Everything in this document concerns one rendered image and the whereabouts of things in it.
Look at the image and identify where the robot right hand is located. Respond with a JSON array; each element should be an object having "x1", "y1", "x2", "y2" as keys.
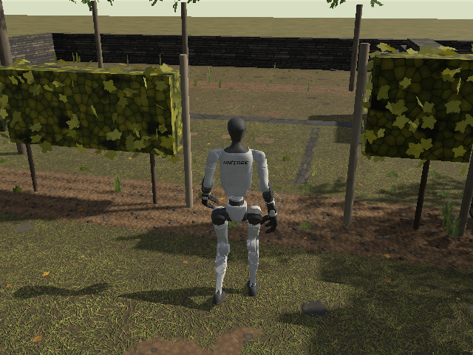
[{"x1": 260, "y1": 214, "x2": 278, "y2": 234}]

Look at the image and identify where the robot head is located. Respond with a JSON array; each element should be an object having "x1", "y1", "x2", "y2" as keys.
[{"x1": 224, "y1": 118, "x2": 249, "y2": 153}]

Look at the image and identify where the robot left foot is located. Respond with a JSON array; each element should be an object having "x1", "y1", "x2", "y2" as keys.
[{"x1": 212, "y1": 291, "x2": 226, "y2": 305}]

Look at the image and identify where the right robot upper arm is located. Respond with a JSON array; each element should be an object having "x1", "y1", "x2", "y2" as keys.
[{"x1": 252, "y1": 149, "x2": 270, "y2": 192}]

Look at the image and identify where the robot right forearm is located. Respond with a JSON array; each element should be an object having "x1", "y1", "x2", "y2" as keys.
[{"x1": 262, "y1": 181, "x2": 277, "y2": 217}]

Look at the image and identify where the robot left forearm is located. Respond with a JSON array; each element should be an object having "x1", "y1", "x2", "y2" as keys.
[{"x1": 201, "y1": 177, "x2": 211, "y2": 200}]

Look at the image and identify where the robot left hand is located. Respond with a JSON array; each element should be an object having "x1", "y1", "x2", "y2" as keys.
[{"x1": 202, "y1": 195, "x2": 219, "y2": 209}]

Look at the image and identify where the left robot upper arm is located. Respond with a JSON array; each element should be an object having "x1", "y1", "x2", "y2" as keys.
[{"x1": 203, "y1": 149, "x2": 221, "y2": 188}]

